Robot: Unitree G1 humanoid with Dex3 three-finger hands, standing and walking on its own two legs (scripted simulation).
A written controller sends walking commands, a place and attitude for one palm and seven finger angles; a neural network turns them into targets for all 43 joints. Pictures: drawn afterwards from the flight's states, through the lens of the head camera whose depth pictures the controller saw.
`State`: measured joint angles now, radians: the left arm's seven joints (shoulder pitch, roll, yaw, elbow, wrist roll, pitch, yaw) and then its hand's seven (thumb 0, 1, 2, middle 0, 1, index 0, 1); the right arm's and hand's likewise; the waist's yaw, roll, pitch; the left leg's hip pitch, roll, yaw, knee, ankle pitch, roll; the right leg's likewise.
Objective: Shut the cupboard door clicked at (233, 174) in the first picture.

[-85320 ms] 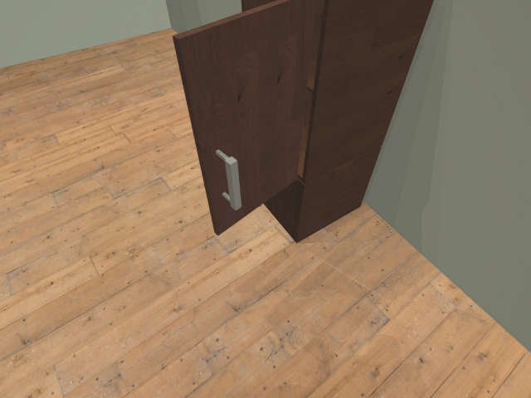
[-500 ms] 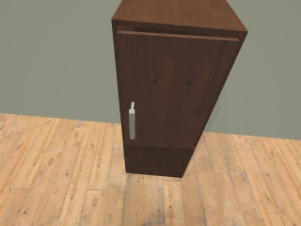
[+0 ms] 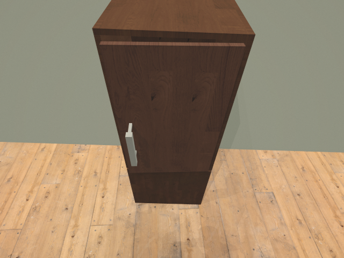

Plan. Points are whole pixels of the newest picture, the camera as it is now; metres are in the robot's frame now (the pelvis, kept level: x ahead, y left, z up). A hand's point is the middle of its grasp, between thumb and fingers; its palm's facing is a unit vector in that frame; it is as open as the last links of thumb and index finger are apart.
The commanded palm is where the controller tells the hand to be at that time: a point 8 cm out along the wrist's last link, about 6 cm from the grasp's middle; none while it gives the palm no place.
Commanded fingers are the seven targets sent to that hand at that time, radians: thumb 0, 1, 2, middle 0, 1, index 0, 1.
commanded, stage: shuffle to correct the standing spot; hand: left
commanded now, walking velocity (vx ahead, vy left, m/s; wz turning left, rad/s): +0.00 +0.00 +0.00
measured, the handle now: (132, 145) +0.50 +0.17 -0.11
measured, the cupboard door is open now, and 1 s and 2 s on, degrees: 3 3 3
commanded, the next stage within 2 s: come to a stop and stand still in 0.22 s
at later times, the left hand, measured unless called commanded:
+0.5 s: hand out of the picture +0.00 +0.12 -0.19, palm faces +0.09 -0.99 -0.15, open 7.3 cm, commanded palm none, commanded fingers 0.00 0.90 0.90 -0.20 -0.30 -0.20 -0.30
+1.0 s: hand out of the picture +0.09 +0.20 -0.17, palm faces +0.05 -0.96 -0.28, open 7.4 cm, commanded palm none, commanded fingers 0.00 0.90 0.90 -0.20 -0.30 -0.20 -0.30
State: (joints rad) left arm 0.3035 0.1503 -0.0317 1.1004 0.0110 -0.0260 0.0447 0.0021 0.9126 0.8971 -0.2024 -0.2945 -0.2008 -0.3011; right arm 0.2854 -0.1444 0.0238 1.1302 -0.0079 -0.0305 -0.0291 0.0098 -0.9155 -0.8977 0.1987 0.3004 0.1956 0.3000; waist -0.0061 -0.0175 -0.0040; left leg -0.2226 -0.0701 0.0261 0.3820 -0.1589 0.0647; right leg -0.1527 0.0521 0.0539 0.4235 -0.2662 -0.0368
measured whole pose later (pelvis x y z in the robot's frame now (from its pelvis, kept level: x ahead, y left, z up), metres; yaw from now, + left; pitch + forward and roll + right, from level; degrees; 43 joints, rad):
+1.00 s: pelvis +0.01 -0.01 -0.01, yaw +2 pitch -3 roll +0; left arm 0.23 0.24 0.01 0.92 0.02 -0.01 0.05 0.00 0.91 0.90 -0.20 -0.29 -0.20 -0.30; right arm 0.23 -0.19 0.00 0.94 -0.02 -0.01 -0.02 0.01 -0.91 -0.90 0.20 0.30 0.20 0.30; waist -0.01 0.00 0.02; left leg -0.27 -0.06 -0.01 0.59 -0.27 0.06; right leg -0.14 0.07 0.00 0.56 -0.37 -0.05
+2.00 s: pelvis +0.02 +0.00 +0.00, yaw +2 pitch +0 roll +0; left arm 0.18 0.27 -0.02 1.07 0.01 -0.02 0.02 0.00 0.91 0.90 -0.20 -0.29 -0.20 -0.30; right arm 0.14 -0.25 0.02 1.10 -0.01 -0.03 -0.01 0.01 -0.91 -0.90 0.20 0.30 0.20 0.30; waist 0.01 -0.03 0.02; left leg -0.21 -0.08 0.00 0.38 -0.16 0.06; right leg -0.10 0.04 0.02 0.39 -0.29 -0.04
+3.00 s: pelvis +0.00 -0.02 -0.12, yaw +1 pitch +18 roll -1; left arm 0.46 0.22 0.18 0.06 -0.32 -0.51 -0.27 0.01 0.90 0.90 -0.93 -1.08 -0.92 -1.09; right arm 0.23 -0.25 -0.02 0.55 0.03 -0.21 -0.06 0.02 -0.91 -0.90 0.20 0.30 0.20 0.30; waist 0.01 0.01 -0.19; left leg -1.07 -0.05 -0.01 1.30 -0.54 0.04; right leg -1.06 0.07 -0.13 1.26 -0.53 -0.10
